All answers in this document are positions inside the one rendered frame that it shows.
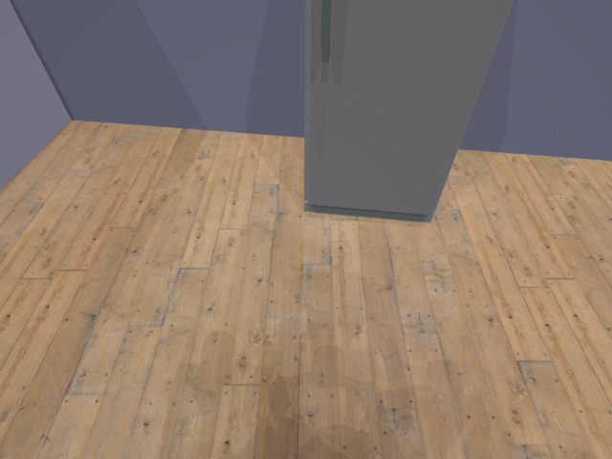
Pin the fridge door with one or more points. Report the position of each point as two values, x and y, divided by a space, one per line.
391 95

